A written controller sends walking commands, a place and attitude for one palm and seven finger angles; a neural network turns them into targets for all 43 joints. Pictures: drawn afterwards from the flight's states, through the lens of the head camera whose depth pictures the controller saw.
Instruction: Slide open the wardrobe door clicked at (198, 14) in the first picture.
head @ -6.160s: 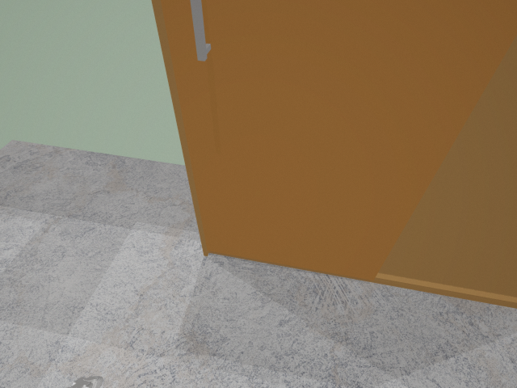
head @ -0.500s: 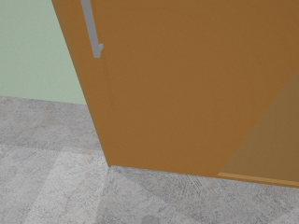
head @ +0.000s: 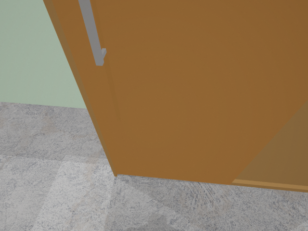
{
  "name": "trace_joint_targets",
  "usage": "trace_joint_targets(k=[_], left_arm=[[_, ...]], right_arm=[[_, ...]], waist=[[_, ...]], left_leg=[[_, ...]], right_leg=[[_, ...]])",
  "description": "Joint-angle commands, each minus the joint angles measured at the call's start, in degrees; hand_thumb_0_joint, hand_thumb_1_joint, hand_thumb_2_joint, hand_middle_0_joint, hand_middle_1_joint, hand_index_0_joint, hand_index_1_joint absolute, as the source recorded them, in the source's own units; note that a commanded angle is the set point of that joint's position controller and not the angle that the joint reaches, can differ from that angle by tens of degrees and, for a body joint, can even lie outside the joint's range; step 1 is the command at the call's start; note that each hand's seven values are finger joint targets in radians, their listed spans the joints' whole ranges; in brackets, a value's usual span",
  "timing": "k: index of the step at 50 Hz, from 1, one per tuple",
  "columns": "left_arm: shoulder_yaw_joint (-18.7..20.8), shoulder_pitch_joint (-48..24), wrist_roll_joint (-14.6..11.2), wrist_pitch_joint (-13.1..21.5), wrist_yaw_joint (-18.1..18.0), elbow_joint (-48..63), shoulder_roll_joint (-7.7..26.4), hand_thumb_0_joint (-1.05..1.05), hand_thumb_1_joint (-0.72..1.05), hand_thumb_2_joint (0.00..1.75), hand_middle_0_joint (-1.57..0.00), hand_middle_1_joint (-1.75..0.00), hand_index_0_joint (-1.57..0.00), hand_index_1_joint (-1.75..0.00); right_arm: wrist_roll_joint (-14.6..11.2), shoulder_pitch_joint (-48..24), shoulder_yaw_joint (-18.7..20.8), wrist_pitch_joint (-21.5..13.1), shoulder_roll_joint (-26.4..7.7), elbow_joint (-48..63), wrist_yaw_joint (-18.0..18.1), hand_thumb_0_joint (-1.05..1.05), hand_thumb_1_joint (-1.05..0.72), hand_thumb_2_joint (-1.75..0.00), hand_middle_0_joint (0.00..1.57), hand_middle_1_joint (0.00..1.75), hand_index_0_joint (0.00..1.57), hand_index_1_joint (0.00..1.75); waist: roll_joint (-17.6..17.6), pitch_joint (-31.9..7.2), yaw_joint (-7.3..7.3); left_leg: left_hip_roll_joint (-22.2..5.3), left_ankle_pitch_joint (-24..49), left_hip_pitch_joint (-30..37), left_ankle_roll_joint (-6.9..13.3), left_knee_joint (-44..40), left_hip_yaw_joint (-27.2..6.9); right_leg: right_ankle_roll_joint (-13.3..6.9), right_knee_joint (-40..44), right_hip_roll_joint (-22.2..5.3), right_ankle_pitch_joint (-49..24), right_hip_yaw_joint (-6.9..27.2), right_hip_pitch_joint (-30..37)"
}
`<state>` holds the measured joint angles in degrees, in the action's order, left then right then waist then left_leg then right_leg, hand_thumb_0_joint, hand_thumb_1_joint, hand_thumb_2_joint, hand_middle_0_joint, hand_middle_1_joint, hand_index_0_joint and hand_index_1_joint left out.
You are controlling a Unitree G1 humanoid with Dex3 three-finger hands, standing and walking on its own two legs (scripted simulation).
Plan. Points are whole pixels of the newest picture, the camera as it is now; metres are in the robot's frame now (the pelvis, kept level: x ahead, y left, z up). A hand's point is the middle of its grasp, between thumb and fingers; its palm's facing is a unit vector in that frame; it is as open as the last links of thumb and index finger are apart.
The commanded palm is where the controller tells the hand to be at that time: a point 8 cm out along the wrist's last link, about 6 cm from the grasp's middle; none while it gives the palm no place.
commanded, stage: shuffle to correct the standing spot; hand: left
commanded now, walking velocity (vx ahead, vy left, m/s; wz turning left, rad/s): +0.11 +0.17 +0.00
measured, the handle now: (92, 19) +0.50 +0.18 +0.28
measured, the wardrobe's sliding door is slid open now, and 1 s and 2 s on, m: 0.00 0.00 0.00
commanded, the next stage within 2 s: come to a stop and stand still in 0.04 s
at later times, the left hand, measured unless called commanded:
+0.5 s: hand out of the picture +0.05 +0.25 -0.18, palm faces +0.06 -0.98 -0.21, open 7.4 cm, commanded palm none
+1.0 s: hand out of the picture +0.01 +0.19 -0.17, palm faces +0.08 -0.98 -0.16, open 7.3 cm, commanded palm none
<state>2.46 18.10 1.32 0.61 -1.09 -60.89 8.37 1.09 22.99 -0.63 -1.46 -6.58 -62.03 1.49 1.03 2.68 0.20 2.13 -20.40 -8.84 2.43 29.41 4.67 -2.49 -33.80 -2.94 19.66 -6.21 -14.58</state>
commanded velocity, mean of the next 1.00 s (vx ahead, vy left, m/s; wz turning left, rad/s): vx -0.03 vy -0.03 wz -0.02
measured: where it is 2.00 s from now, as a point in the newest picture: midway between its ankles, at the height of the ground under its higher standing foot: outside the picture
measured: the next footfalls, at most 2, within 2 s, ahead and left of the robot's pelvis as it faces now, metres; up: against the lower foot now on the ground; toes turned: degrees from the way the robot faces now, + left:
left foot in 0.28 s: +0.13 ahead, +0.19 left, +0.00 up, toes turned +8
right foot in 0.62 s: +0.07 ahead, -0.05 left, +0.00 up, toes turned -4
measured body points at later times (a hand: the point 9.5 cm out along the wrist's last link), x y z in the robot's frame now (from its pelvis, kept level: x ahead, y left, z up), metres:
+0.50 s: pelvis +0.04 +0.06 +0.00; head +0.08 +0.07 +0.45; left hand +0.05 +0.30 -0.16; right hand +0.12 -0.17 -0.14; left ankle +0.09 +0.18 -0.73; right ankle +0.00 -0.05 -0.69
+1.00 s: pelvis +0.01 +0.02 +0.01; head +0.02 +0.03 +0.46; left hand +0.01 +0.24 -0.16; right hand +0.00 -0.19 -0.15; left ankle +0.01 +0.15 -0.73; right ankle +0.03 -0.05 -0.73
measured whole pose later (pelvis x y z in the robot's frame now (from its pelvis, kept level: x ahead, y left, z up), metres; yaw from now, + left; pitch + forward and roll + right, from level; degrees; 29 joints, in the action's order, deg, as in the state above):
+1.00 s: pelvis +0.01 +0.02 +0.01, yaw +1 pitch -2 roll +0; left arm 1.1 15.9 0.3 0.0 -1.5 -62.9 8.9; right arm 0.8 16.8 -0.2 0.2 -6.1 -65.2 2.0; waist 1.9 2.4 0.7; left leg -1.8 -13.7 -9.7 -0.7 25.3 3.1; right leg -3.8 -24.6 1.6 12.3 -6.6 -10.8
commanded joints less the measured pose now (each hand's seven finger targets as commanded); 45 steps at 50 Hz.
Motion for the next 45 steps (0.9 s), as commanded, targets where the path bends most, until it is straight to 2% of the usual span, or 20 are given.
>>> trace_joint_targets(k=[1,3,6,9,12,13,14,15,17,20,23,26,29,30,31,32,35,40,42,45], left_arm=[[2.64,15.31,0.03,1.93,-0.88,-1.16,10.52,0.00,0.90,0.90,-0.20,-0.30,-0.20,-0.30],[2.62,13.79,0.17,1.88,-1.76,-1.13,8.76,0.00,0.90,0.90,-0.20,-0.30,-0.20,-0.30],[2.06,6.81,0.69,1.79,-1.73,1.24,7.34,0.00,0.90,0.90,-0.20,-0.30,-0.20,-0.30],[2.12,2.76,0.90,1.48,-1.31,2.91,8.44,0.00,0.90,0.90,-0.20,-0.30,-0.20,-0.30],[1.80,1.54,0.80,0.31,-1.31,2.81,7.71,0.00,0.90,0.90,-0.20,-0.30,-0.20,-0.30],[1.64,3.44,0.47,-0.13,-1.34,2.80,6.82,0.00,0.90,0.90,-0.20,-0.30,-0.20,-0.30],[1.47,5.54,-0.11,-0.73,-1.30,3.11,4.85,0.00,0.90,0.90,-0.20,-0.30,-0.20,-0.30],[1.13,7.24,-0.19,-0.98,-1.53,3.13,3.26,0.00,0.90,0.90,-0.20,-0.30,-0.20,-0.30],[0.71,5.63,-0.29,-1.43,-1.60,2.59,3.51,0.00,0.90,0.90,-0.20,-0.30,-0.20,-0.30],[0.67,3.68,-0.17,-1.91,-0.80,2.50,3.41,0.00,0.90,0.90,-0.20,-0.30,-0.20,-0.30],[1.12,1.72,0.10,-2.58,-0.16,4.55,3.50,0.00,0.90,0.90,-0.20,-0.30,-0.20,-0.30],[1.26,2.70,0.08,-2.81,-0.04,5.48,2.90,0.00,0.90,0.90,-0.20,-0.30,-0.20,-0.30],[1.38,7.18,0.45,-1.70,-0.19,4.35,3.45,0.00,0.90,0.90,-0.20,-0.30,-0.20,-0.30],[1.59,7.15,0.99,-1.26,-0.52,4.88,6.21,0.00,0.90,0.90,-0.20,-0.30,-0.20,-0.30],[1.52,3.68,1.00,-1.03,-0.62,6.11,10.10,0.00,0.90,0.90,-0.20,-0.30,-0.20,-0.30],[1.24,1.66,0.71,-0.51,-0.76,7.07,9.58,0.00,0.90,0.90,-0.20,-0.30,-0.20,-0.30],[0.61,-3.30,0.45,0.12,-0.74,7.09,7.06,0.00,0.90,0.90,-0.20,-0.30,-0.20,-0.30],[0.55,0.67,-0.03,0.44,-0.84,4.67,7.21,0.00,0.90,0.90,-0.20,-0.30,-0.20,-0.30],[0.11,0.04,-0.47,0.60,-0.77,3.62,6.39,0.00,0.90,0.90,-0.20,-0.30,-0.20,-0.30],[-0.39,0.85,-0.99,0.64,-0.59,1.58,4.49,0.00,0.90,0.90,-0.20,-0.30,-0.20,-0.30]], right_arm=[[-0.34,-2.10,2.08,-1.05,-5.75,4.45,-0.17,0.00,-0.90,-0.90,0.20,0.30,0.20,0.30],[0.04,-6.65,2.41,0.13,-5.44,5.05,-0.26,0.00,-0.90,-0.90,0.20,0.30,0.20,0.30],[0.13,-5.73,2.54,1.11,-3.28,4.66,-1.77,0.00,-0.90,-0.90,0.20,0.30,0.20,0.30],[-0.35,-5.09,2.47,1.35,-1.70,4.64,-2.31,0.00,-0.90,-0.90,0.20,0.30,0.20,0.30],[-0.32,-1.08,2.34,0.66,-2.60,2.41,-1.61,0.00,-0.90,-0.90,0.20,0.30,0.20,0.30],[-0.14,0.53,2.79,0.31,-5.69,2.16,-1.16,0.00,-0.90,-0.90,0.20,0.30,0.20,0.30],[0.15,1.51,3.42,-0.06,-9.75,3.00,-0.72,0.00,-0.90,-0.90,0.20,0.30,0.20,0.30],[0.24,1.39,3.82,0.21,-12.43,3.70,-0.48,0.00,-0.90,-0.90,0.20,0.30,0.20,0.30],[0.19,-2.74,3.74,-0.18,-12.04,3.69,1.02,0.00,-0.90,-0.90,0.20,0.30,0.20,0.30],[0.45,-6.43,4.19,0.71,-11.76,4.83,1.39,0.00,-0.90,-0.90,0.20,0.30,0.20,0.30],[0.66,-6.73,5.33,1.23,-13.34,5.20,1.60,0.00,-0.90,-0.90,0.20,0.30,0.20,0.30],[0.81,-9.75,5.74,1.60,-13.05,6.63,1.17,0.00,-0.90,-0.90,0.20,0.30,0.20,0.30],[0.36,-10.77,5.49,2.10,-11.11,7.16,0.37,0.00,-0.90,-0.90,0.20,0.30,0.20,0.30],[-0.18,-10.74,5.03,2.45,-7.85,7.79,-0.03,0.00,-0.90,-0.90,0.20,0.30,0.20,0.30],[-0.33,-11.20,4.03,2.96,-4.25,8.83,-0.64,0.00,-0.90,-0.90,0.20,0.30,0.20,0.30],[0.03,-12.93,3.81,3.32,-4.77,9.19,-0.74,0.00,-0.90,-0.90,0.20,0.30,0.20,0.30],[0.07,-10.05,3.76,3.48,-4.63,5.46,-0.89,0.00,-0.90,-0.90,0.20,0.30,0.20,0.30],[-0.12,-8.09,2.39,2.32,-3.01,3.35,-0.32,0.00,-0.90,-0.90,0.20,0.30,0.20,0.30],[-0.33,-4.75,1.84,1.62,-2.50,1.20,0.05,0.00,-0.90,-0.90,0.20,0.30,0.20,0.30],[-0.06,-5.13,1.40,0.38,-4.89,-0.54,0.78,0.00,-0.90,-0.90,0.20,0.30,0.20,0.30]], waist=[[13.41,-0.61,6.11],[10.84,3.15,6.04],[8.55,3.24,2.29],[8.89,4.14,0.51],[7.39,2.03,-1.51],[0.16,-1.06,-1.46],[-9.32,-3.06,-1.04],[-13.04,-3.94,-0.82],[-18.10,-3.52,-0.49],[-11.79,-3.68,-0.69],[-9.10,-5.38,-1.20],[-11.17,-6.01,-0.25],[-5.21,-6.15,2.07],[3.95,-3.07,2.22],[14.87,0.39,0.94],[12.56,0.50,1.64],[9.45,2.30,-0.68],[4.12,-0.17,0.68],[2.69,-0.55,-0.58],[-7.80,-2.31,1.05]], left_leg=[[-1.16,-9.58,-25.36,-1.33,16.44,1.00],[-5.44,-12.08,-29.06,-2.38,27.78,-4.01],[-6.77,-4.46,-23.33,-2.91,25.38,-3.47],[-4.78,2.75,-12.24,-3.48,13.89,0.77],[-3.78,13.93,-1.23,-4.19,-0.67,3.29],[-6.67,22.88,3.57,-3.58,-2.29,0.91],[-15.22,36.50,4.05,0.14,-4.45,-8.61],[-20.26,40.30,0.43,3.46,-7.83,-12.33],[-22.50,46.55,-0.31,7.40,-10.39,-17.05],[-21.74,46.12,-0.21,8.51,-8.18,-12.33],[-22.66,42.69,0.96,8.92,-8.32,-11.85],[-21.17,28.67,-4.46,7.37,-10.02,-10.46],[-15.99,11.09,-12.07,3.10,-5.75,-7.12],[-10.31,-0.38,-16.87,-0.35,1.13,-3.02],[-4.68,-6.21,-18.88,-3.22,8.07,0.88],[-4.88,-7.87,-15.16,-2.93,13.37,-1.70],[-4.82,-2.64,-13.40,-2.73,21.27,-3.09],[-4.82,-0.36,-8.28,-3.57,5.55,-1.46],[-5.57,7.32,-1.31,-3.27,-5.97,-2.29],[-10.89,20.41,-1.04,-0.96,-8.31,-7.26]], right_leg=[[-10.67,15.87,-23.96,-23.60,25.99,21.67],[-13.33,16.33,-25.57,-32.05,24.65,17.30],[-8.62,16.84,-18.71,-27.08,11.93,8.03],[-5.33,16.42,-13.73,-20.72,5.55,-2.44],[-1.55,7.66,-8.50,-15.78,1.66,-3.68],[0.05,2.46,-6.39,-12.07,1.27,-3.98],[2.60,-1.31,-2.82,0.59,-0.85,-5.21],[3.03,-5.97,-0.65,11.17,-0.61,-2.29],[2.93,-14.85,-0.47,15.22,3.09,-4.56],[3.10,-17.91,-0.66,13.02,4.33,-6.75],[3.22,-18.58,0.41,11.36,4.25,-8.61],[2.70,-12.85,0.58,8.03,3.80,-3.88],[2.72,6.49,0.83,-4.84,2.43,7.76],[1.29,15.28,-5.63,-2.71,10.49,6.86],[-2.64,21.22,-14.47,1.69,20.10,0.51],[-5.70,23.10,-16.14,1.52,21.06,-5.43],[-6.23,20.15,-10.41,-7.28,14.27,-6.22],[-7.24,15.86,-9.43,-16.52,12.41,1.15],[-4.51,14.09,-7.48,-14.48,11.10,0.09],[0.38,12.50,-3.34,-16.09,7.50,4.13]])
